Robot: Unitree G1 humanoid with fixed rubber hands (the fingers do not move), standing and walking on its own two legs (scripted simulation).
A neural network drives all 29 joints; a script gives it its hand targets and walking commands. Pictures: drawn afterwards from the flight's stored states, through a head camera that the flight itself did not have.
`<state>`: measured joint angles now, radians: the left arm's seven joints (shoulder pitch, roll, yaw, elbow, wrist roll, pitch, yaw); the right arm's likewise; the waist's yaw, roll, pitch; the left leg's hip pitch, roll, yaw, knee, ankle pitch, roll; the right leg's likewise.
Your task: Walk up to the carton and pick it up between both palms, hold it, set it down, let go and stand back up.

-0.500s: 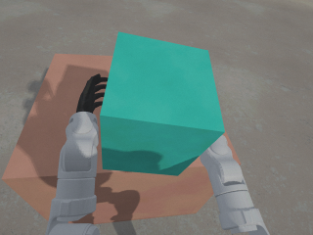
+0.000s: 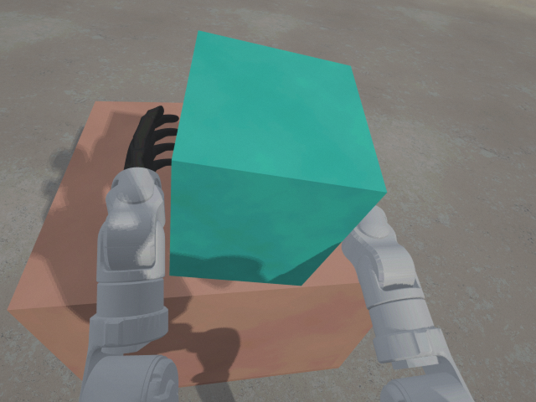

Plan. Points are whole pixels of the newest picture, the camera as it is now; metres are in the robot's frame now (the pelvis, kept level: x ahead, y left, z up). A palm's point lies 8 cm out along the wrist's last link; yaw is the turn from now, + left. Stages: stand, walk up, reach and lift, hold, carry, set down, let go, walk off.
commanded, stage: hold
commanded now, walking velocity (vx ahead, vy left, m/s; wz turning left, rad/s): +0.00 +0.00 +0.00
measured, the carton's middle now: (256, 174) +0.37 -0.01 +0.17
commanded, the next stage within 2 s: none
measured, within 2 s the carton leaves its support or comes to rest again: neither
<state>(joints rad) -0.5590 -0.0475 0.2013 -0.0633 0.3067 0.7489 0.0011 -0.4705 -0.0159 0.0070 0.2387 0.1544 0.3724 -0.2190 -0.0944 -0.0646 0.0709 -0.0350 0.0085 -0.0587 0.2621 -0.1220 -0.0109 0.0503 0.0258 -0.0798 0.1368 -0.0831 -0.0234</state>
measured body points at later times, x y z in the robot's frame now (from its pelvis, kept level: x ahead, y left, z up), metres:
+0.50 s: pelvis -0.01 +0.00 +0.00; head -0.02 +0.03 +0.45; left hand +0.37 +0.15 +0.20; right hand +0.36 -0.14 +0.17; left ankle +0.02 +0.12 -0.75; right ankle +0.01 -0.10 -0.75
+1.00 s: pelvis -0.01 +0.00 +0.00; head -0.02 +0.03 +0.45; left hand +0.36 +0.15 +0.20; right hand +0.35 -0.14 +0.17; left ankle +0.02 +0.12 -0.75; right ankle +0.01 -0.10 -0.75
